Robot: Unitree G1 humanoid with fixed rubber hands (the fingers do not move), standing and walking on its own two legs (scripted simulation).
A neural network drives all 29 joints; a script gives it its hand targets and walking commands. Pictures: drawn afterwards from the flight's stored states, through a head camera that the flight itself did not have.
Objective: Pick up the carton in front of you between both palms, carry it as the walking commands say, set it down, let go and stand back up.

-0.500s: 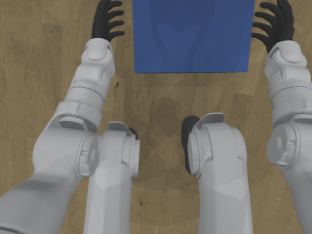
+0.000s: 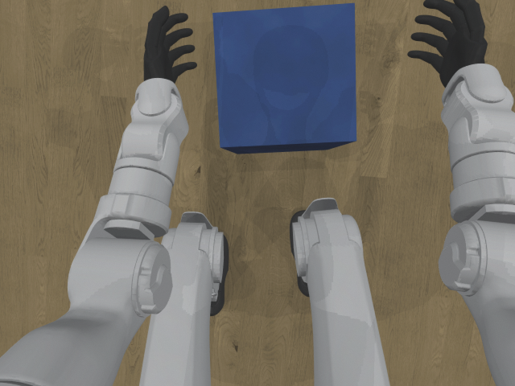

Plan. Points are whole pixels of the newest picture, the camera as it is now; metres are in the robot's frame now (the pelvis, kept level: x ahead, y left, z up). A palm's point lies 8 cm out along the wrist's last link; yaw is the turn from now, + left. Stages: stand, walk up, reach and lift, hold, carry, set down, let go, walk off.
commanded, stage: set down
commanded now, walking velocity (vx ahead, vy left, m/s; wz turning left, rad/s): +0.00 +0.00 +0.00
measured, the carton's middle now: (282, 96) +0.51 -0.09 -0.32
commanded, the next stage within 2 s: let go in 0.66 s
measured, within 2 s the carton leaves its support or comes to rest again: neither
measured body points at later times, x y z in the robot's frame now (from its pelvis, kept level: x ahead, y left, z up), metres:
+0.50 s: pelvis +0.03 +0.00 +0.13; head +0.33 -0.06 +0.46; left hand +0.52 +0.08 +0.01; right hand +0.49 -0.32 +0.01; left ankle +0.10 +0.13 -0.41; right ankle +0.12 -0.11 -0.41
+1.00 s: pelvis +0.08 -0.02 +0.25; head +0.32 -0.06 +0.64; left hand +0.45 +0.12 +0.13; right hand +0.42 -0.31 +0.13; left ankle +0.10 +0.13 -0.41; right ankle +0.12 -0.11 -0.41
